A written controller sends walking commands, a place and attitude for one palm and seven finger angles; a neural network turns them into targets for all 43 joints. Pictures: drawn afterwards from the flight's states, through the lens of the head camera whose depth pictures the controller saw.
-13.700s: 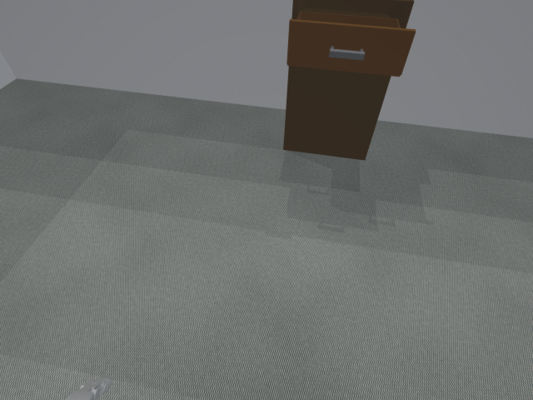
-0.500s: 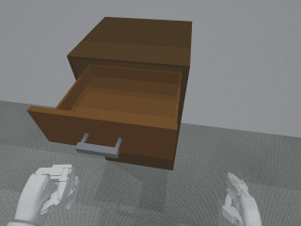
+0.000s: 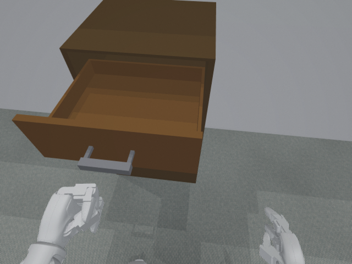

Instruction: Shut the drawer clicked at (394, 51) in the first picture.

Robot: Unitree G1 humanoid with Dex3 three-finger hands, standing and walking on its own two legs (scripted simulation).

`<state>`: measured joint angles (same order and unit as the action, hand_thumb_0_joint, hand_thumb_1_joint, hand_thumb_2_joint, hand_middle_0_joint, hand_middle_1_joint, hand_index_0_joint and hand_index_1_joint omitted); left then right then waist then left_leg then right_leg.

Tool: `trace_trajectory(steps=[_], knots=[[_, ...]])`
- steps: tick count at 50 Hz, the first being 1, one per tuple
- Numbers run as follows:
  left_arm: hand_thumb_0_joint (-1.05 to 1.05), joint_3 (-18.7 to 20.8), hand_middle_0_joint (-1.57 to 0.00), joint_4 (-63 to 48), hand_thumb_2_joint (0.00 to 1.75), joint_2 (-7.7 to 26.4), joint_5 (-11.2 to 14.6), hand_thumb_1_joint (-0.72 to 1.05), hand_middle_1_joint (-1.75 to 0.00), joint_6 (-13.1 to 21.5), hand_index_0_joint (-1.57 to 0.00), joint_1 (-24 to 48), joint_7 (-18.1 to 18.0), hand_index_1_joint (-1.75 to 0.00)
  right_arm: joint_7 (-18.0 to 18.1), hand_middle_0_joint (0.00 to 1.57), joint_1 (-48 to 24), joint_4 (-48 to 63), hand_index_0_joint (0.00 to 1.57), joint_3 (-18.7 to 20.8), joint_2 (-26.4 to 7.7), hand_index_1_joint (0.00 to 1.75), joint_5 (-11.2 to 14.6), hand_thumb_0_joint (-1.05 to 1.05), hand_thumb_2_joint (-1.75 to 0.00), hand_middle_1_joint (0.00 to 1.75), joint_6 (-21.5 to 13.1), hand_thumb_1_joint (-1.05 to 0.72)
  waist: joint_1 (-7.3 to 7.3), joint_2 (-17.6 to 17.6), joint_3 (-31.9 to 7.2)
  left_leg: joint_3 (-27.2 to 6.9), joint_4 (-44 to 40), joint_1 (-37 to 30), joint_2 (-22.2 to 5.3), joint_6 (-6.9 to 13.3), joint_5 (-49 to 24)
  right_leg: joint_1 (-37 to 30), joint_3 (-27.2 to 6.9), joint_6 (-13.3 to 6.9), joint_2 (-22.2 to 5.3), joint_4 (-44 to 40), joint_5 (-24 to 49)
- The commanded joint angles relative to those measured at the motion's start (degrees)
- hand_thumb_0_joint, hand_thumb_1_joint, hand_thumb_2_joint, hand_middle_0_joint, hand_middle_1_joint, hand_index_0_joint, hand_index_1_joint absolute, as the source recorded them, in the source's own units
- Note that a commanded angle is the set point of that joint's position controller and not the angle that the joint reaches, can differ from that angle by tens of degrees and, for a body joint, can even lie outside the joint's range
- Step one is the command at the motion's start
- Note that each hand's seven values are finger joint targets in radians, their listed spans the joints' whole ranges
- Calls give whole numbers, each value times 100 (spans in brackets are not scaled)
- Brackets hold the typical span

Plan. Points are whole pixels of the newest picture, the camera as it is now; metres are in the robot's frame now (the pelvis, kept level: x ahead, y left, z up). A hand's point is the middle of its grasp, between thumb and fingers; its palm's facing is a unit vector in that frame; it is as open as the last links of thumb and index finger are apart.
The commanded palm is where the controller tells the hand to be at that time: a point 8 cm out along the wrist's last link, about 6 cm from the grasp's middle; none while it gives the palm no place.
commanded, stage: bring the fist close to the handle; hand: left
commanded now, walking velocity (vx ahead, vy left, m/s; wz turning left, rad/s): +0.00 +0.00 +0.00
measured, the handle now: (108, 159) +0.35 +0.19 +0.03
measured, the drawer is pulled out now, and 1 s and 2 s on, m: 0.30 0.30 0.22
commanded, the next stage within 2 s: push the drawer shut in 0.94 s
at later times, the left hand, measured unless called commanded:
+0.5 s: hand (110, 207) +0.23 +0.16 +0.03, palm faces -0.08 -0.99 -0.07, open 3.3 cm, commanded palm +0.22 +0.21 +0.03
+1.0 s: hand (113, 206) +0.24 +0.15 +0.02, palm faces -0.10 -0.99 -0.06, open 3.3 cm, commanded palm +0.22 +0.21 +0.03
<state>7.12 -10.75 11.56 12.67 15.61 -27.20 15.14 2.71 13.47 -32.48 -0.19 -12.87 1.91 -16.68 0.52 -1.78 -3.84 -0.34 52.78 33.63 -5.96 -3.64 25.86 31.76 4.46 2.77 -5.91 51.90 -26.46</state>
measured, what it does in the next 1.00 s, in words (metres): stands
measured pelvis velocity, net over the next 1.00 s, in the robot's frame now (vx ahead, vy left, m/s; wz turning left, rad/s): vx -0.01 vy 0.00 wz -0.01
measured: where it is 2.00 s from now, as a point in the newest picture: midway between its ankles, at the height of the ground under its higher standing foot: outside the picture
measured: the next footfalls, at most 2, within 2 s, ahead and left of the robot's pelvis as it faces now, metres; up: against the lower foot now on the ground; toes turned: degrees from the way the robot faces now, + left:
none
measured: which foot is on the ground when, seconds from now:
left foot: down 0.00-1.00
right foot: down 0.00-1.00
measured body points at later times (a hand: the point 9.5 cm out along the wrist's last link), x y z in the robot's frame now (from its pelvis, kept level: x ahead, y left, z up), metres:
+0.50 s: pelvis +0.00 +0.00 -0.03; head +0.06 +0.00 +0.42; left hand +0.23 +0.21 +0.03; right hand +0.18 -0.24 -0.10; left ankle +0.01 +0.16 -0.69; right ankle +0.00 -0.15 -0.69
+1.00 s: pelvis -0.01 +0.00 -0.03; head +0.06 -0.01 +0.41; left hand +0.24 +0.21 +0.03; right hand +0.16 -0.25 -0.11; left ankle +0.01 +0.16 -0.69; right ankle +0.00 -0.15 -0.69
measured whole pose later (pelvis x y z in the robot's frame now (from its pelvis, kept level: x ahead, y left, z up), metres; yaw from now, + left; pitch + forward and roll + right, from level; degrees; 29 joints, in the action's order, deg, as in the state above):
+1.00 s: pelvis -0.01 +0.00 -0.03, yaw +0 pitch +14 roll -1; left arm 6.2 -1.2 11.4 11.9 20.6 -17.7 13.2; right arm 1.8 13.7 -29.2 0.7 -14.0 1.3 -9.8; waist 1.9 -1.8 -7.2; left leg -1.0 63.7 48.6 -5.9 -3.7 29.3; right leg 47.0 3.3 2.6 -6.1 63.3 -30.1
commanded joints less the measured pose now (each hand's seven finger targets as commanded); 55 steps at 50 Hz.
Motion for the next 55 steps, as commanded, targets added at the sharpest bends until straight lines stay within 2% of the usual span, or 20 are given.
trace_trajectory(steps=[1,4,8,13,15,16,20,21,24,25,27,31,33,36,40,44,45,49,52,55], knots=[[0,468,-140,-940,90,530,136,90,-160,455,-140,315,-125,-160,39,20,-483,903,20,283,-658,30,5,0,-90,30,-256,-90,-7,108,-852,159,-721,-301,584,374,-1161,-283,90,-220,497,-716,1183],[0,186,-140,-870,90,395,93,90,-160,509,-140,511,-70,-160,14,20,-435,937,20,294,-687,30,-2,0,-90,30,-232,-90,75,64,-904,152,-630,-262,575,371,-1197,-102,106,-212,497,-600,1269],[0,85,-140,-749,90,414,15,90,-160,626,-140,788,-83,-160,1,20,-361,923,20,308,-735,30,-30,0,-90,30,-204,-90,117,85,-1005,105,-506,-139,562,375,-1178,84,101,-236,494,-435,1204],[0,279,-140,-687,90,480,-21,90,-160,769,-140,670,-245,-160,-36,20,-314,951,20,361,-699,30,-53,0,-90,30,-99,-90,12,99,-1382,115,-337,-70,549,358,-1519,73,134,-263,488,-154,1533],[0,419,-140,-511,90,593,-67,90,-160,780,-140,644,-329,-160,-51,20,-350,932,20,373,-700,30,-52,0,-90,30,-13,-90,-5,145,-1297,126,-286,88,544,355,-1469,115,127,-268,498,-118,1478],[0,224,-140,-536,90,392,-63,90,-160,816,-140,670,-324,-160,-59,20,-324,978,20,366,-688,30,-60,0,-90,30,8,-90,35,141,-1356,137,-234,89,554,361,-1487,192,124,-257,488,-70,1533],[0,247,-140,-273,90,513,-127,90,-160,876,-140,1056,-319,-160,-68,20,-316,936,20,360,-728,30,-72,0,-90,30,118,-90,145,145,-1171,140,-45,409,544,364,-1216,483,67,-263,486,-1,1274],[0,107,-140,-225,90,380,-122,90,-160,906,-140,1087,-272,-160,-72,20,-301,975,20,359,-729,30,-77,0,-90,30,122,-90,166,115,-1225,145,12,430,546,369,-1157,588,56,-259,480,34,1216],[0,142,-140,-197,90,488,-80,90,-160,1003,-140,1511,-173,-160,-55,20,-265,972,20,358,-773,30,-85,0,-90,30,123,-90,217,128,-1412,115,189,550,541,376,-1088,742,23,-264,465,156,1133],[0,274,-140,-144,90,616,-90,90,-160,1028,-140,1582,-172,-160,-39,20,-264,926,20,361,-791,30,-99,0,-90,30,138,-90,201,89,-1443,125,260,606,538,387,-1107,744,-10,-275,466,180,1140],[0,254,-140,-41,90,560,-52,90,-160,1065,-140,1682,-125,-160,-34,20,-251,956,20,363,-790,30,-85,0,-90,30,150,-90,198,98,-1602,117,336,638,537,384,-1171,810,-5,-281,461,286,1198],[0,488,-140,-342,90,760,56,90,-160,982,-140,1556,-128,-160,-31,20,-258,1045,20,376,-785,30,-62,0,-90,30,182,-90,43,-150,-2115,145,319,446,547,395,-1457,488,-28,-301,441,323,1467],[0,431,-140,-369,90,688,88,90,-160,868,-140,1462,-139,-160,-41,20,-242,1086,20,378,-767,30,-35,0,-90,30,220,-90,73,-23,-2121,164,292,435,546,397,-1492,440,-18,-272,447,275,1559],[0,323,-140,-42,90,567,67,90,-160,655,-140,1448,-168,-160,-37,20,-245,1097,20,364,-779,30,-19,0,-90,30,315,-90,166,190,-1751,158,265,628,550,398,-1254,575,-1,-237,466,187,1361],[0,369,-140,147,90,607,45,90,-160,579,-140,1351,-187,-160,-21,20,-278,1138,20,378,-811,30,-21,0,-90,30,405,-90,152,431,-1524,140,228,766,554,404,-1072,608,-5,-239,472,117,1153],[0,304,-140,-239,90,596,72,90,-160,740,-140,1363,-191,-160,-38,20,-245,1222,20,366,-780,30,-28,0,-90,30,392,-90,119,156,-1694,152,208,612,564,391,-1145,581,5,-259,462,169,1211],[0,308,-140,-271,90,652,48,90,-160,799,-140,1408,-224,-160,-28,20,-261,1207,20,357,-787,30,-37,0,-90,30,398,-90,155,256,-1611,129,223,672,556,407,-1116,623,8,-259,473,171,1162],[0,287,-140,-348,90,639,22,90,-160,985,-140,1480,-278,-160,-35,20,-214,1176,20,355,-764,30,-37,0,-90,30,357,-90,185,98,-1550,124,246,662,548,389,-960,788,13,-269,478,199,943],[0,309,-140,-240,90,669,-10,90,-160,961,-140,1405,-284,-160,-42,20,-209,1169,20,363,-787,30,-33,0,-90,30,375,-90,177,19,-1548,127,254,684,542,390,-880,864,6,-275,489,210,838],[0,190,-140,-217,90,667,-51,90,-160,887,-140,1928,-292,-160,-33,20,-215,1125,20,329,-826,30,-38,0,-90,30,372,-90,275,-56,-1501,89,272,721,539,401,-791,985,8,-276,489,222,728]])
